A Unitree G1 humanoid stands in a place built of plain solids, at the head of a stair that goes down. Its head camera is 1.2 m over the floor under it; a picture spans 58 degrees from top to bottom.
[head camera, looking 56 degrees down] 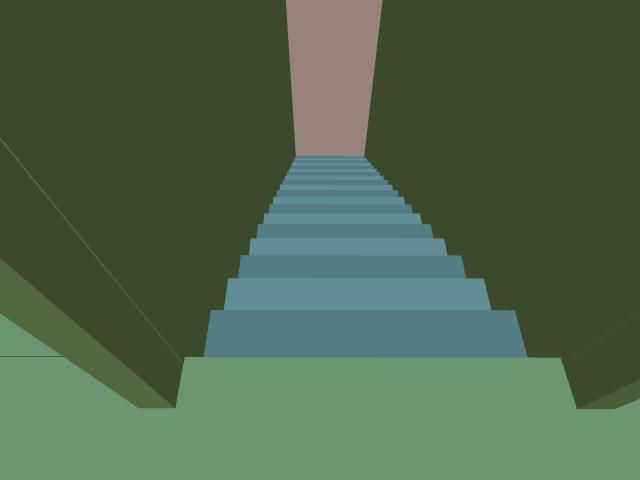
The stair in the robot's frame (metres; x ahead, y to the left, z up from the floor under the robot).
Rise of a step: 0.19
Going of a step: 0.23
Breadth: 1.07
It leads straight ahead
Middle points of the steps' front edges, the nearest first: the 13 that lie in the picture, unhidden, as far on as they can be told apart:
0.41 -0.15 0.00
0.64 -0.15 -0.19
0.87 -0.15 -0.38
1.10 -0.15 -0.57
1.34 -0.15 -0.76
1.57 -0.15 -0.95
1.80 -0.15 -1.14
2.03 -0.15 -1.33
2.26 -0.15 -1.52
2.49 -0.15 -1.71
2.73 -0.15 -1.90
2.96 -0.15 -2.09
3.19 -0.15 -2.28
